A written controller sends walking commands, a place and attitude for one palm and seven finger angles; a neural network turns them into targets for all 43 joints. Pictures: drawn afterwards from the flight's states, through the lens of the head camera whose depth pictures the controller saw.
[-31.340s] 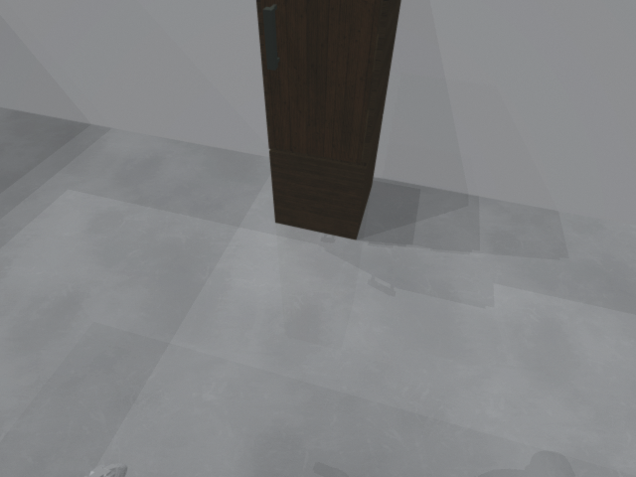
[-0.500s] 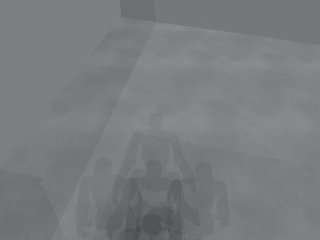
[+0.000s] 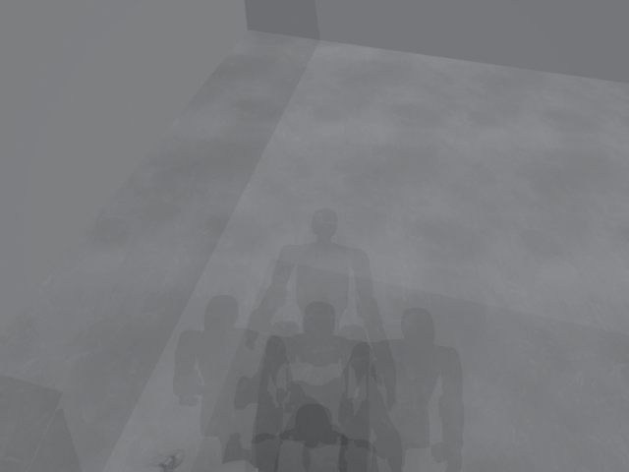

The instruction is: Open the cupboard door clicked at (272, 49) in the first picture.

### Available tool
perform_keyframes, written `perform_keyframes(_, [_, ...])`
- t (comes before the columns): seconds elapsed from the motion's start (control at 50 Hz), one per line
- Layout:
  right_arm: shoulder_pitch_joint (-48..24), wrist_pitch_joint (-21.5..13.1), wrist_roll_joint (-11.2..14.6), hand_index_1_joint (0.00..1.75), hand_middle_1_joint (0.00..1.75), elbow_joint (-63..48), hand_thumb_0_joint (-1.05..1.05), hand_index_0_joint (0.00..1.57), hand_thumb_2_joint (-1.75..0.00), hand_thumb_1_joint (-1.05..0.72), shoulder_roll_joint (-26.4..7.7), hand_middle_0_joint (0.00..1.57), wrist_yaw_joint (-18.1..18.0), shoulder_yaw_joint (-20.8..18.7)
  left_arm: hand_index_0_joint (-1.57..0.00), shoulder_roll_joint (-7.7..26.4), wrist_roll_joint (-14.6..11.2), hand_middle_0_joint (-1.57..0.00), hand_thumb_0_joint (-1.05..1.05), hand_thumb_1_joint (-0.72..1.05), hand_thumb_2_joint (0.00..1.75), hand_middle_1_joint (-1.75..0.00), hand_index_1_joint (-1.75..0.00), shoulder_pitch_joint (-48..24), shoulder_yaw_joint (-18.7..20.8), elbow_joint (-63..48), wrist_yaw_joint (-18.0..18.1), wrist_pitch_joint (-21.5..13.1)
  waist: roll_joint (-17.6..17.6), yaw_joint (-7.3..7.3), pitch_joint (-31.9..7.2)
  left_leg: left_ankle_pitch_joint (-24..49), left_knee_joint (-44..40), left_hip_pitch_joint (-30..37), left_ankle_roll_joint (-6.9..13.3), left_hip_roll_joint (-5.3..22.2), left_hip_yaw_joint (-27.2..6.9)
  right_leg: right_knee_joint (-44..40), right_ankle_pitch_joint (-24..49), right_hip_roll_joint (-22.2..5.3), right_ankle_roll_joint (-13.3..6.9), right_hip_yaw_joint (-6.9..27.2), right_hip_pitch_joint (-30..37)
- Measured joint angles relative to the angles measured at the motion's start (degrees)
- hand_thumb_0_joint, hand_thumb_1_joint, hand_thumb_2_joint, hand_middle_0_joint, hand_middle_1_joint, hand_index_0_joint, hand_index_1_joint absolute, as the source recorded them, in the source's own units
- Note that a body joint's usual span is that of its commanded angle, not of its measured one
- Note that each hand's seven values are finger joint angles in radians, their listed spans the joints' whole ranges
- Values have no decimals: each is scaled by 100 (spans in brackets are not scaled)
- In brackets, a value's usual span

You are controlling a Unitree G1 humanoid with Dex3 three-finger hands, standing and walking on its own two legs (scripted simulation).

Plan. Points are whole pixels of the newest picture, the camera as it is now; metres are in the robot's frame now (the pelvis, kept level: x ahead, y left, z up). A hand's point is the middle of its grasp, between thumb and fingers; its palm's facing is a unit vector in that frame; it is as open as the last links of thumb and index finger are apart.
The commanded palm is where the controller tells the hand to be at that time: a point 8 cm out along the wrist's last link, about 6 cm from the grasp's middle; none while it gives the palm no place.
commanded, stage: turn to face it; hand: left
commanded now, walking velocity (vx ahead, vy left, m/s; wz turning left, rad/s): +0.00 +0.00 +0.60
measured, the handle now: out of the picture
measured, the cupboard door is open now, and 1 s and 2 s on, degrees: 50 50 50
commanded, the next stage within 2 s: none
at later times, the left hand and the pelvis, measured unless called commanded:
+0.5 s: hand out of the picture +0.12 +0.19 -0.16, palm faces +0.29 -0.91 -0.30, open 7.4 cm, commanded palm none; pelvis +0.07 -0.04 -0.01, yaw +17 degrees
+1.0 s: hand out of the picture +0.01 +0.17 -0.17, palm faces +0.60 -0.76 -0.25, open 7.4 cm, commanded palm none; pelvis +0.07 -0.05 +0.00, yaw +35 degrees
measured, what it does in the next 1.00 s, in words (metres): steps on the spot, turning left: left foot, then right foot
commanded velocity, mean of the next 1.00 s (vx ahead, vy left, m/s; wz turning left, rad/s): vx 0.00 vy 0.00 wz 0.60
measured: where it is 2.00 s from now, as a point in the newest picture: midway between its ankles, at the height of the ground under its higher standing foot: outside the picture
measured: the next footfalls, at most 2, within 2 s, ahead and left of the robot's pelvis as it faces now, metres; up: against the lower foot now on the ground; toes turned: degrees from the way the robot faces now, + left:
left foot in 0.12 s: +0.11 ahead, +0.12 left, +0.00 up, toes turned +13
right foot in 0.46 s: +0.15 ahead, -0.15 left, +0.00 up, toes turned +12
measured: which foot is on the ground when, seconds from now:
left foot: up 0.00-0.10, down 0.12-0.46, up 0.48-0.78, down 0.80-1.00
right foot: down 0.00-0.12, up 0.14-0.44, down 0.46-0.80, up 0.82-1.00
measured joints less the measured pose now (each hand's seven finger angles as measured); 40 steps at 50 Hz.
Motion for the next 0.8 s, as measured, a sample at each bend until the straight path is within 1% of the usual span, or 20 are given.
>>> perform_keyframes(0.08, [-309,-16,-30,30,30,-336,0,20,-90,-91,-2,20,76,0,-20,101,6,-20,-2,93,90,-30,-30,55,9,-21,-14,111,-116,48,35,668,-1192,157,28,-58,215,189,-288,-103,122,-252,157])
perform_keyframes(0.1, [-359,-36,-41,30,30,-432,0,20,-90,-91,-41,20,98,-3,-20,111,-5,-20,-1,93,90,-30,-30,111,12,-35,-22,146,-106,64,28,1033,-1568,283,68,-78,226,388,-437,-133,167,-295,138])
perform_keyframes(0.12, [-392,-74,-64,30,30,-534,0,20,-90,-91,-104,20,109,-14,-20,110,-28,-20,-1,93,90,-30,-30,185,18,-57,-33,195,-47,62,-22,1278,-1717,309,291,-81,156,715,-606,-151,245,-298,20])
perform_keyframes(0.14, [-472,-98,-81,30,30,-594,0,20,-90,-91,-115,20,94,-24,-20,153,-43,-20,-1,92,90,-30,-30,219,25,-61,-31,271,-82,36,-38,1128,-1532,213,458,-129,122,1221,-1074,-163,338,-71,-186])
perform_keyframes(0.16, [-547,-114,-91,30,30,-646,0,20,-90,-91,-117,20,70,-22,-20,203,-37,-20,-1,92,90,-30,-30,233,35,-57,-23,359,-119,23,-42,934,-1400,161,545,-171,93,1814,-1423,-108,395,254,-433])
perform_keyframes(0.18, [-592,-129,-96,30,30,-701,0,20,-90,-91,-120,20,42,-21,-20,246,-23,-20,-1,92,90,-30,-30,224,49,-42,-17,433,-134,16,-54,810,-1371,144,572,-205,49,2381,-1538,-33,436,535,-680])
perform_keyframes(0.22, [-637,-159,-97,30,30,-777,0,20,-90,-91,-139,20,-13,-13,-20,311,-7,-20,0,92,90,-30,-30,169,80,-30,-23,500,-129,39,-59,805,-1533,199,524,-266,-64,3152,-1352,80,509,913,-1070])
perform_keyframes(0.26, [-666,-170,-92,30,30,-808,0,20,-90,-91,-183,20,-46,3,-20,346,-14,-20,0,92,90,-30,-30,112,98,-85,-33,501,-95,102,-22,958,-1807,326,453,-311,-175,3330,-1107,125,574,1123,-1269])
perform_keyframes(0.32, [-702,-133,-88,30,30,-832,0,20,-90,-91,-277,20,-44,-4,-19,363,-35,-20,0,91,90,-30,-30,61,88,-223,-44,492,32,156,40,1117,-2113,492,425,-323,-378,2804,-987,173,618,1259,-1273])
perform_keyframes(0.4, [-720,-9,-97,30,30,-860,0,20,-90,-90,-408,20,3,-79,-19,368,-45,-20,1,91,90,-30,-30,26,65,-388,-58,485,219,129,82,1172,-2195,553,280,-335,-709,1715,-852,268,588,1279,-969])
perform_keyframes(0.44, [-705,71,-84,30,30,-881,0,20,-90,-90,-477,20,22,-124,-19,369,-49,-20,0,91,90,-30,-30,52,47,-471,-67,436,304,116,81,1120,-2063,492,181,-364,-898,900,-462,335,552,1218,-631])
perform_keyframes(0.46, [-668,110,-62,30,30,-912,0,20,-90,-90,-493,20,38,-146,-19,405,-33,-20,0,91,90,-30,-30,116,33,-546,-68,384,252,130,31,1047,-1915,404,146,-443,-945,358,-214,285,476,1228,-432])
perform_keyframes(0.48, [-692,154,-43,30,30,-910,0,20,-90,-90,-534,20,53,-183,-20,395,-1,-20,0,91,90,-30,-30,136,31,-570,-51,336,263,164,52,603,-1547,265,114,-481,-977,355,-21,263,368,1193,-441])
perform_keyframes(0.52, [-750,245,-43,30,30,-892,0,20,-90,-91,-638,20,82,-253,-20,329,25,-20,0,91,90,-30,-30,192,-25,-582,-33,311,329,165,124,-130,-322,-98,102,-547,-928,543,-132,183,216,1019,-407])
perform_keyframes(0.56, [-825,300,-48,30,30,-865,0,20,-90,-91,-701,20,110,-287,-20,270,24,-20,0,91,90,-30,-30,313,-62,-574,-18,307,330,168,154,-168,725,-364,36,-523,-759,434,-188,109,165,880,-261])
perform_keyframes(0.6, [-895,316,-33,30,30,-875,0,20,-90,-91,-698,20,134,-288,-20,237,30,-20,0,91,90,-30,-30,430,-85,-538,-4,311,257,152,171,-99,1031,-407,-37,-457,-582,229,-129,30,159,758,-113])
perform_keyframes(0.66, [-984,301,-10,30,30,-918,0,20,-90,-91,-636,20,164,-242,-20,217,39,-20,0,91,90,-30,-30,556,-115,-482,-10,290,94,169,211,-103,443,-155,-108,-387,-358,16,-56,-102,154,565,48])
perform_keyframes(0.74, [-1135,262,16,30,30,-977,0,20,-90,-91,-552,20,186,-154,-20,233,51,-20,0,90,90,-30,-30,658,-114,-430,-38,273,-76,280,292,-63,-777,346,-69,-387,-146,100,-145,-260,203,289,99])
perform_keyframes(0.78, [-1186,217,16,30,30,-1036,0,20,-90,-91,-524,20,194,-110,-20,272,30,-20,0,90,90,-30,-30,713,-85,-398,-60,292,-131,309,298,348,-1526,663,-9,-412,-62,341,-291,-345,260,139,46])
perform_keyframes(0.8, [-1178,175,7,30,30,-1096,0,20,-90,-91,-544,20,208,-88,-20,287,7,-20,0,90,90,-30,-30,770,-68,-400,-74,317,-99,310,252,807,-1961,843,78,-382,-73,576,-413,-364,298,60,-47])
